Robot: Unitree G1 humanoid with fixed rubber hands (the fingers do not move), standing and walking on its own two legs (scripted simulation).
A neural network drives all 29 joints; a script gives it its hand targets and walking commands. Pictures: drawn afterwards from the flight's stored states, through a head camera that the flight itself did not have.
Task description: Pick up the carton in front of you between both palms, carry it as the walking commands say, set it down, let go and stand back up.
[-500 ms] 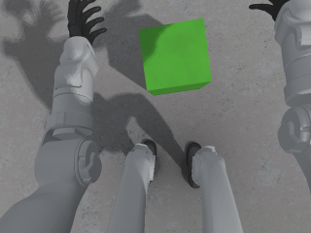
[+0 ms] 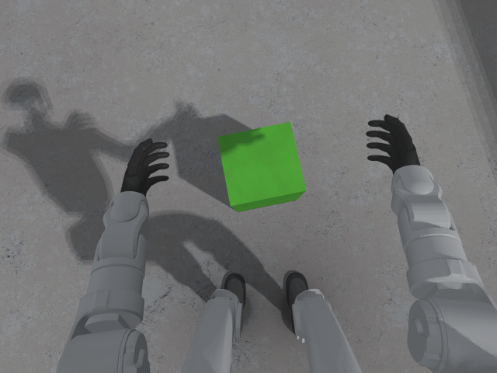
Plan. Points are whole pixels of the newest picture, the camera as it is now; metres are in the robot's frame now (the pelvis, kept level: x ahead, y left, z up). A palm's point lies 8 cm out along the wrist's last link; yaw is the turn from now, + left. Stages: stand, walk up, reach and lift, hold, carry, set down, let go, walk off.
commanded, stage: let go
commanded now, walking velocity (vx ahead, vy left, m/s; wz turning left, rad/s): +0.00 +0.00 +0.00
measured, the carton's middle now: (261, 172) +0.51 +0.02 -0.58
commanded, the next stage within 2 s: stand in 1.06 s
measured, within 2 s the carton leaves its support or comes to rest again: neither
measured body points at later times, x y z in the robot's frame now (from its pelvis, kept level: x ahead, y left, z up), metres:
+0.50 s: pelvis +0.06 +0.01 +0.07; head +0.15 +0.00 +0.51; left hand +0.24 +0.24 -0.01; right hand +0.29 -0.22 -0.02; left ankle +0.04 +0.12 -0.67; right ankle +0.04 -0.11 -0.67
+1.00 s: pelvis +0.05 +0.00 +0.07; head +0.06 +0.01 +0.52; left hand +0.22 +0.24 +0.00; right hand +0.23 -0.23 +0.00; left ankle +0.04 +0.11 -0.67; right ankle +0.04 -0.11 -0.67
